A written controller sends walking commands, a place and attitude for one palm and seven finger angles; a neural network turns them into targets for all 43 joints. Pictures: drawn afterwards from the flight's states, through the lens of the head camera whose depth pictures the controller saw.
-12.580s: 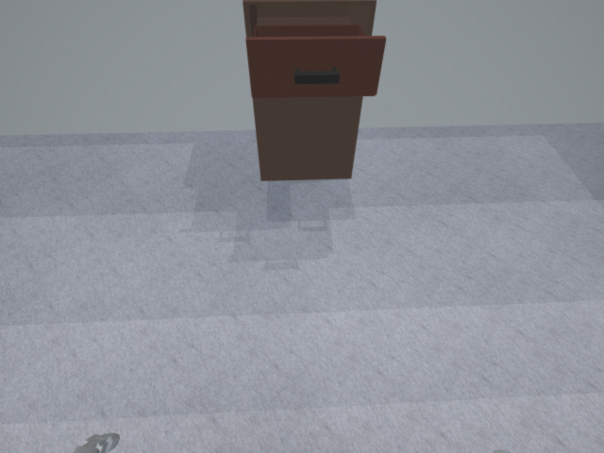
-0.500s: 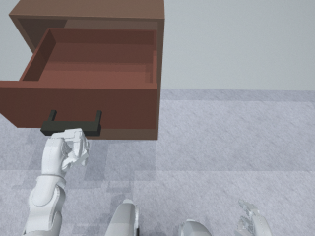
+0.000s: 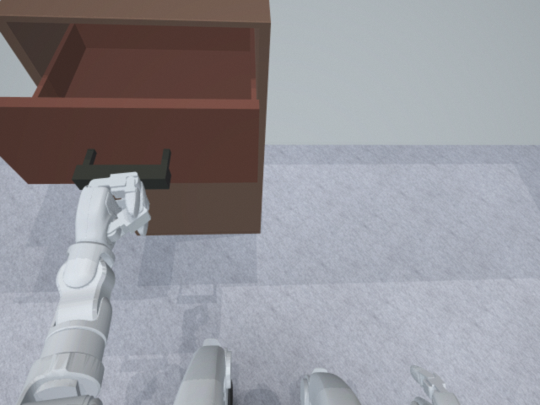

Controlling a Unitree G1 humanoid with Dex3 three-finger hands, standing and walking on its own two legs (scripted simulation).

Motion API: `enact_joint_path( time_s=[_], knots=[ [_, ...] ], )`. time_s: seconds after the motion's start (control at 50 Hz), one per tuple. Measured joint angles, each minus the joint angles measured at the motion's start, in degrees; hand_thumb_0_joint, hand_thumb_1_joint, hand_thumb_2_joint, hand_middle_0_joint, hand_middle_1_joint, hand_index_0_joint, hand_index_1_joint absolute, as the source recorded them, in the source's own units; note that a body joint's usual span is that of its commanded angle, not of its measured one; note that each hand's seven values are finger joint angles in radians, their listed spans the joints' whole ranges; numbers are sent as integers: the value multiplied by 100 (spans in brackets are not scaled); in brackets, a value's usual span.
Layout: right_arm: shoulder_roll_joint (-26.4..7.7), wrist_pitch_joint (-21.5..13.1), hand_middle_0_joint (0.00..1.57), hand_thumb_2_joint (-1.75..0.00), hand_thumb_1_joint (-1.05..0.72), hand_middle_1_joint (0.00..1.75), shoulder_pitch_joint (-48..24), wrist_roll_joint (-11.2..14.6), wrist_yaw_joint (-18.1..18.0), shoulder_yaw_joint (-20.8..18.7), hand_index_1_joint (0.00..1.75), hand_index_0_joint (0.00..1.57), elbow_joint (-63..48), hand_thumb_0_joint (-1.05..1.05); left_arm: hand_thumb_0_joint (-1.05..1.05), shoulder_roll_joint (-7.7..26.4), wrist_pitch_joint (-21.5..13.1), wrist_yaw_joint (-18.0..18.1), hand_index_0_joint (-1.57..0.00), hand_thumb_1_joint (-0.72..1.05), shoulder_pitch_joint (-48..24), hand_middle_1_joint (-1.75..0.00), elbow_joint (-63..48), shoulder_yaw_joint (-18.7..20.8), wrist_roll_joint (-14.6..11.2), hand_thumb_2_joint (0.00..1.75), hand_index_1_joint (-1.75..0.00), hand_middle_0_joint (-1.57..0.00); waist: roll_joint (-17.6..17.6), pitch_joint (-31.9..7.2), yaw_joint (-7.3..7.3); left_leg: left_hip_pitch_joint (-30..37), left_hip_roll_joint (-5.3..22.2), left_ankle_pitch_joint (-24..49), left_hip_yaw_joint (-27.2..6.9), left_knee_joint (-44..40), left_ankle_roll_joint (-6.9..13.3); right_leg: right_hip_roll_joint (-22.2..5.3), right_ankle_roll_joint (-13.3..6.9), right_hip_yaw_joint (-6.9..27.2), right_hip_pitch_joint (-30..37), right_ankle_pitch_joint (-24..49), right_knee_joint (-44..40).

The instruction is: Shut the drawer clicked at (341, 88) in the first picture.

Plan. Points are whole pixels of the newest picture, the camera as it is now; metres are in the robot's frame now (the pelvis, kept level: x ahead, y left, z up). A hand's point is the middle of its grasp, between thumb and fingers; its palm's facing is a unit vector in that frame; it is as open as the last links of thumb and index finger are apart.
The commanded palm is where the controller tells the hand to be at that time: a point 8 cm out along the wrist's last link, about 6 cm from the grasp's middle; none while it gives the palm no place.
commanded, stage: push the drawer shut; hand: left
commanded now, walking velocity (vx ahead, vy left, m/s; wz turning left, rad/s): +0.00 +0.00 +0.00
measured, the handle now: (126, 165) +0.45 +0.24 +0.05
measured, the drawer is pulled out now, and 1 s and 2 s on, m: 0.20 0.08 0.00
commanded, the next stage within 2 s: none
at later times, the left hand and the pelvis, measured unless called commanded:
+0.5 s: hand (149, 176) +0.44 +0.21 +0.04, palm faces +0.06 -1.00 -0.05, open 2.8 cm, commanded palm +0.43 +0.25 +0.05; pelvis +0.00 +0.00 -0.01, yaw -1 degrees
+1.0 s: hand (152, 146) +0.50 +0.21 +0.04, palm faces +0.06 -1.00 -0.03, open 2.9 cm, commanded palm +0.50 +0.25 +0.05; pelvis +0.00 +0.01 -0.02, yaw -2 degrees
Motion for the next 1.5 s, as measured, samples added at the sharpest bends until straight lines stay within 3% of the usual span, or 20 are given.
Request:
enact_joint_path(
  time_s=[0.3,0.62,1.06,1.5],
  knots=[
    [5,217,20,-90,-90,30,164,-42,79,-34,30,21,107,1,-3,153,-115,-20,-140,79,-855,-160,934,246,152,93,-160,-140,-5,4,-111,-110,21,-17,35,7,25,17,26,43,-117,19,-21],
    [-15,385,20,-90,-90,30,240,-97,100,11,30,21,148,0,-5,614,-205,-204,-140,75,-2022,-160,2162,646,329,91,-160,-140,-6,-1,-283,-503,75,-76,-14,245,19,76,12,20,-491,-30,189],
    [-44,504,20,-90,-90,30,525,-185,200,51,30,21,191,0,-3,1239,-31,-275,-140,73,-3038,-160,3008,1060,582,90,-160,-140,40,-3,-574,-958,161,-138,-47,460,40,166,27,21,-918,-29,317],
    [-88,512,20,-90,-90,30,652,-323,267,197,30,21,120,0,1,2053,400,-131,-140,77,-4347,-160,3666,1268,1043,92,-160,-140,108,71,-961,-1669,211,-144,-158,767,67,235,41,-55,-1570,-16,553]
  ],
)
